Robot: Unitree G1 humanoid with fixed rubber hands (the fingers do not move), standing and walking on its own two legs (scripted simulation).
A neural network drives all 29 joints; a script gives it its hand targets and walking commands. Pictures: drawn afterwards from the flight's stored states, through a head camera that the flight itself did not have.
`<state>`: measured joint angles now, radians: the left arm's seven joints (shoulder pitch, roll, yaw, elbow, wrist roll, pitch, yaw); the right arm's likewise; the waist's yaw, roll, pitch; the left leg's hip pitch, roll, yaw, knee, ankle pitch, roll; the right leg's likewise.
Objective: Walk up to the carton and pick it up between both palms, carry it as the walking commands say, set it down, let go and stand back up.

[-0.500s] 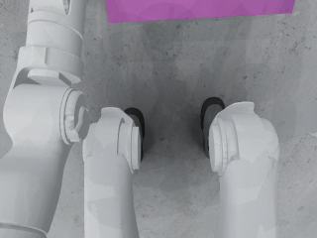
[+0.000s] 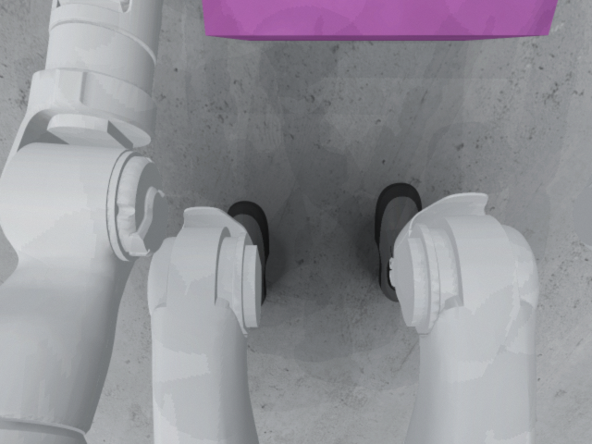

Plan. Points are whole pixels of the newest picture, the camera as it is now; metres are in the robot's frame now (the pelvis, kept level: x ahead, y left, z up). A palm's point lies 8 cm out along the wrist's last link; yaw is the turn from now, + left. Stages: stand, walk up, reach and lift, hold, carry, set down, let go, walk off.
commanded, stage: set down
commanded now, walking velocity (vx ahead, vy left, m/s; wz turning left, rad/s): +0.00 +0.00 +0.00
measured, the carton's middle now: out of the picture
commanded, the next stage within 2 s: none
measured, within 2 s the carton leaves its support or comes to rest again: neither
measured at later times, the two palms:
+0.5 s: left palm out of the picture +0.59 +0.11 -0.19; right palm out of the picture +0.55 -0.28 -0.19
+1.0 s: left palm out of the picture +0.59 +0.11 -0.19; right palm out of the picture +0.55 -0.28 -0.19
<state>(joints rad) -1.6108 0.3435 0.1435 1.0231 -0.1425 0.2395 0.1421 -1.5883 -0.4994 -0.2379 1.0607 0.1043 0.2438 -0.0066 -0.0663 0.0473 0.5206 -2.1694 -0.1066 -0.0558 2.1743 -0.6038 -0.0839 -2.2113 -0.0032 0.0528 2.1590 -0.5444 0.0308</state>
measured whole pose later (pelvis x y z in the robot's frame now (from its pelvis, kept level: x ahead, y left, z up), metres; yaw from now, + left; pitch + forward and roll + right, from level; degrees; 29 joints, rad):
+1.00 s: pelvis +0.01 +0.00 -0.01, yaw +1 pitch +34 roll +1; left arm -1.57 0.31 0.26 0.98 -0.04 0.20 0.06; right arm -1.54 -0.48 -0.34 1.04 0.04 0.20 0.10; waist -0.09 0.05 0.52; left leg -2.19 -0.10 -0.04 2.23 -0.64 -0.07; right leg -2.23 -0.03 0.05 2.22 -0.59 0.02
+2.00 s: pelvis +0.00 +0.00 +0.00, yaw -1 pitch +31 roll +2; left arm -1.60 0.48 0.10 1.05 -0.22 0.18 0.10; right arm -1.58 -0.56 -0.17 1.08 0.23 0.14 0.01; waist -0.06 0.05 0.52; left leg -2.11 -0.04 -0.03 2.20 -0.64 -0.06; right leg -2.16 0.00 0.04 2.18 -0.57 0.01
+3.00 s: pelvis +0.00 -0.02 +0.25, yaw -2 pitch +28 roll +3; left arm -1.51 0.50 0.23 0.80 -0.15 0.39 0.01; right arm -1.50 -0.58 -0.25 0.82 0.18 0.37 0.04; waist -0.05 0.03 0.52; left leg -1.38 -0.03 -0.04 1.28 -0.39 -0.06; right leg -1.44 0.02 0.05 1.29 -0.34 0.00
